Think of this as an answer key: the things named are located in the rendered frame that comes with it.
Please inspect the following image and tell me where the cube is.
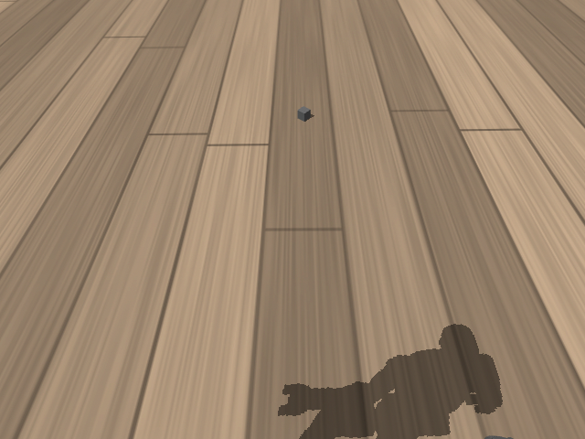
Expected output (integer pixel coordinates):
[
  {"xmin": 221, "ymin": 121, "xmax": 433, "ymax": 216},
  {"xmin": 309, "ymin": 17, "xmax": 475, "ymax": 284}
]
[{"xmin": 297, "ymin": 106, "xmax": 311, "ymax": 122}]

